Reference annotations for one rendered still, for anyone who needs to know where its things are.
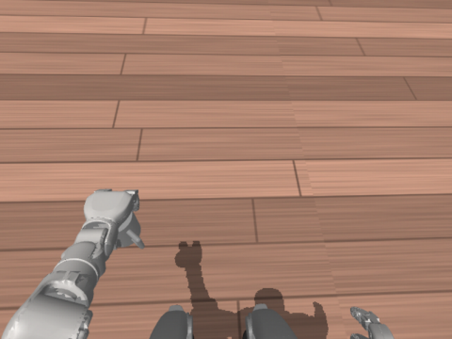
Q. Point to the left robot arm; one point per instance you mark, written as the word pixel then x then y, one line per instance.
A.
pixel 58 308

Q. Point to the left robot hand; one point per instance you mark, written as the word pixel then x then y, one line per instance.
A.
pixel 112 205

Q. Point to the right robot hand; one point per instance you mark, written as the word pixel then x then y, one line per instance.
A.
pixel 370 322

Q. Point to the mug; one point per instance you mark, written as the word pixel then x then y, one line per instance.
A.
pixel 129 232

